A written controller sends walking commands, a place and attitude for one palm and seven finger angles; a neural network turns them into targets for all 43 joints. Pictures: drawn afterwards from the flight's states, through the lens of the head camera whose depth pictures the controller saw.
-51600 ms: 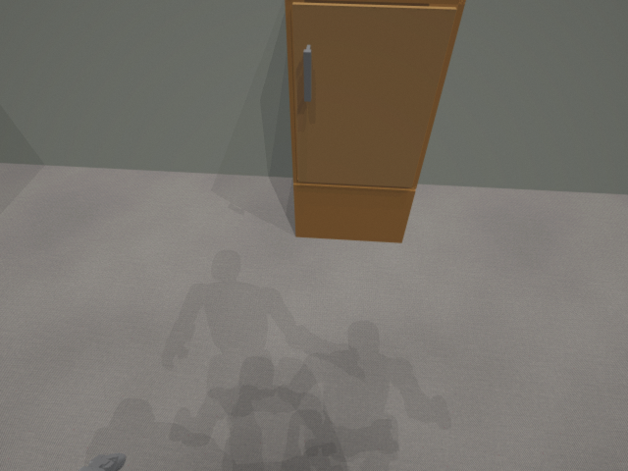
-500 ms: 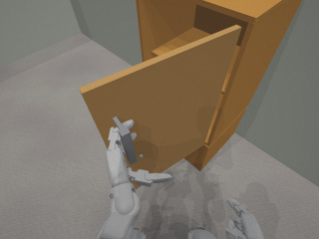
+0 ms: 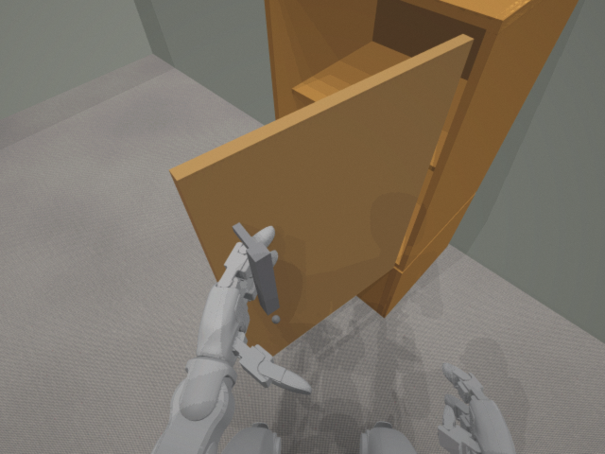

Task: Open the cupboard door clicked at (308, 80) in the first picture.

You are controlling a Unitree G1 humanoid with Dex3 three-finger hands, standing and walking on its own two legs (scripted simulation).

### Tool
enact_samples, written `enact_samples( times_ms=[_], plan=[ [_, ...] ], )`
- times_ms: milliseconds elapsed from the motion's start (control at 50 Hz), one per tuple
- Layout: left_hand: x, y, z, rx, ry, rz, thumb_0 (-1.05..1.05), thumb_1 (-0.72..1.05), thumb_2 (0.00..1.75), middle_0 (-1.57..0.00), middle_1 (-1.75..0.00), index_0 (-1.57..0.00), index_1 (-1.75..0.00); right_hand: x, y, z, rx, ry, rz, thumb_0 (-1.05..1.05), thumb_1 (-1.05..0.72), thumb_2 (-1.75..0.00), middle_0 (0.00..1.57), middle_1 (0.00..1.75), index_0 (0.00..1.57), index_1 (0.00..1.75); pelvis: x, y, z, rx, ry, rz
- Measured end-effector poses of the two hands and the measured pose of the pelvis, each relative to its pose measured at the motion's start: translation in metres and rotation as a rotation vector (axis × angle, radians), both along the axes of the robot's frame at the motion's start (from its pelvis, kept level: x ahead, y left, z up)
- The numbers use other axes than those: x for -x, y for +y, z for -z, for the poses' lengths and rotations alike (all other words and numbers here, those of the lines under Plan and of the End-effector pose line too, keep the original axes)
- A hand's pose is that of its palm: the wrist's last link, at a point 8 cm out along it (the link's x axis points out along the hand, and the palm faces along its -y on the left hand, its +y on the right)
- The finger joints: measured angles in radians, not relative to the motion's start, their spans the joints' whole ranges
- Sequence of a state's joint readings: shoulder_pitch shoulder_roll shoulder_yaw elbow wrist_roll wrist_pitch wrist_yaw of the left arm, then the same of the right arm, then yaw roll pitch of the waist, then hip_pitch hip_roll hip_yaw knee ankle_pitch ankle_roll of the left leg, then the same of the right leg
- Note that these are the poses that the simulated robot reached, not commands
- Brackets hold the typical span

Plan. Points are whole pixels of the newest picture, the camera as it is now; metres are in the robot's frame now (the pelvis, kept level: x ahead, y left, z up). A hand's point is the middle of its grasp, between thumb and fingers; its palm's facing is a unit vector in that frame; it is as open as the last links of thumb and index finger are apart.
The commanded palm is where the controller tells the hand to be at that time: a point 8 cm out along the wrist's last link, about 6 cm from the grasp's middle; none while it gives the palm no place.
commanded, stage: slide the hand sideways off the handle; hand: left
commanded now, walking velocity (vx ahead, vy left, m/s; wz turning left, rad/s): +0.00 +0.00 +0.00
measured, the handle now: (256, 271) +0.33 +0.08 +0.06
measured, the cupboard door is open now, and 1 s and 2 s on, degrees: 81 81 81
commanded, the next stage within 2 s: draw the hand back to the body in 0.84 s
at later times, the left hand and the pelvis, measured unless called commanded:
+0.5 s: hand (244, 353) +0.23 +0.08 +0.06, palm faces -0.05 -1.00 -0.02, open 16.2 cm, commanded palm +0.20 +0.14 +0.06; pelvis +0.02 -0.01 -0.01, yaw +0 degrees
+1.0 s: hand (203, 380) +0.20 +0.12 +0.06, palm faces -0.06 -1.00 -0.02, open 16.3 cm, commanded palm +0.17 +0.18 +0.07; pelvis +0.01 -0.02 -0.02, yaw +0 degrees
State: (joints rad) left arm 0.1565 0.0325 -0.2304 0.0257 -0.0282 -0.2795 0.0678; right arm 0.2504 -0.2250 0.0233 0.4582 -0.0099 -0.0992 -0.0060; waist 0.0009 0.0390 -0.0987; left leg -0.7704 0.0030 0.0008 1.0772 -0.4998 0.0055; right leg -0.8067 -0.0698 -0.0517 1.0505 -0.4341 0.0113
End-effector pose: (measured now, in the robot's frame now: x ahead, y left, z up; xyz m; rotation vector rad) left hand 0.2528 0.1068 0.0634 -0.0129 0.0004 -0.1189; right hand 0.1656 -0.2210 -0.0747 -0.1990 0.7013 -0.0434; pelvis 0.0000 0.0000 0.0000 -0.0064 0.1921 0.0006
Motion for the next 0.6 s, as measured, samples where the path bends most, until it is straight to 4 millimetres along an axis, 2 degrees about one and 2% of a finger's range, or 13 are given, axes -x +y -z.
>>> enact_samples(
  times_ms=[120,280,600],
  plan=[
    [0.004,-0.002,0.0,-0.007,-0.004,0.007,-0.01,-0.5,0.3,-0.19,-0.36,-0.19,-0.34,-0.007,0.004,-0.002,-0.004,-0.009,-0.004,0.01,-0.9,-0.9,0.2,0.3,0.2,0.3,-0.005,0.0,0.003,-0.001,0.007,0.011],
    [0.019,0.01,0.002,-0.017,0.032,-0.028,-0.01,-0.5,0.3,-0.18,-0.32,-0.19,-0.33,-0.019,0.004,-0.001,-0.013,-0.01,-0.009,0.01,-0.9,-0.9,0.2,0.3,0.2,0.3,-0.015,-0.003,0.004,-0.002,0.018,0.013],
    [0.051,0.04,0.003,-0.051,0.046,-0.072,-0.01,-0.5,0.3,-0.17,-0.3,-0.17,-0.32,-0.036,-0.016,0.007,0.008,-0.037,-0.001,0.01,-0.9,-0.9,0.2,0.3,0.2,0.3,-0.022,-0.017,0.015,0.0,0.049,-0.001]
  ],
)
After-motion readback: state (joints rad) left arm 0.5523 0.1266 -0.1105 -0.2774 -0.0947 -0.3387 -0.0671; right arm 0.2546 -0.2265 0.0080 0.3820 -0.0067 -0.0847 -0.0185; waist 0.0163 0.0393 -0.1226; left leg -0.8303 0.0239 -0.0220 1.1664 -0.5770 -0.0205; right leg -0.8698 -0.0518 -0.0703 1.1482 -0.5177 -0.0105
